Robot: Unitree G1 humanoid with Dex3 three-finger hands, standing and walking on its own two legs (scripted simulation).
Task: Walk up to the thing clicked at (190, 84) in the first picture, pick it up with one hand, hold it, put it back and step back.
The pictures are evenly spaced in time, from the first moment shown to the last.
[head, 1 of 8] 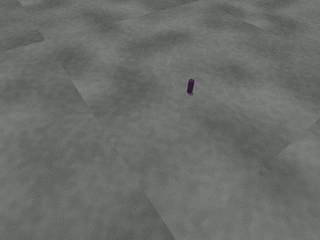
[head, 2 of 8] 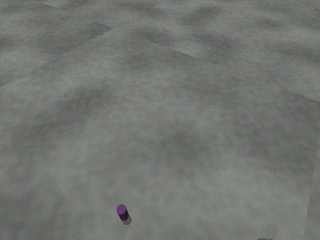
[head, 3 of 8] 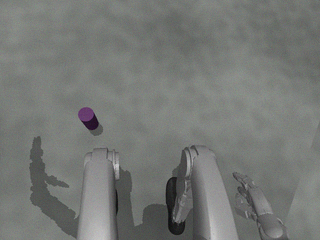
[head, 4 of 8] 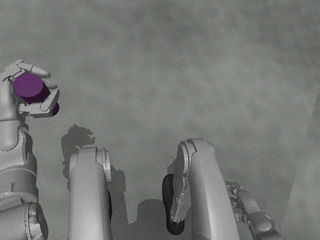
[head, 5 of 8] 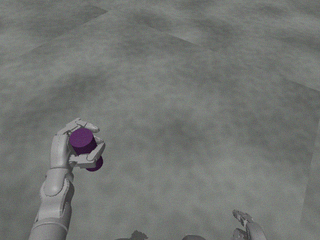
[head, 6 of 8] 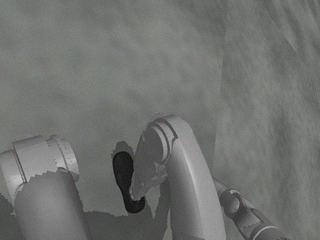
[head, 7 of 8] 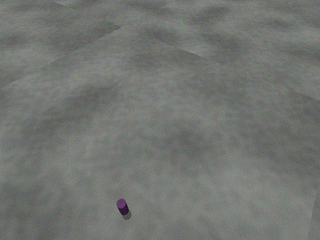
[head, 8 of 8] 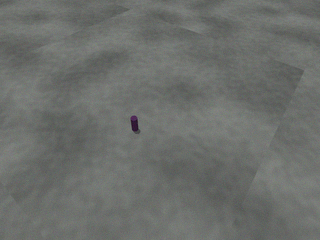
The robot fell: no
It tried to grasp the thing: yes
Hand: left
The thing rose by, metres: 0.69
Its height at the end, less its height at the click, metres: +0.00
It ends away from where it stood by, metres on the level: 0.02
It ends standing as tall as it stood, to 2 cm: yes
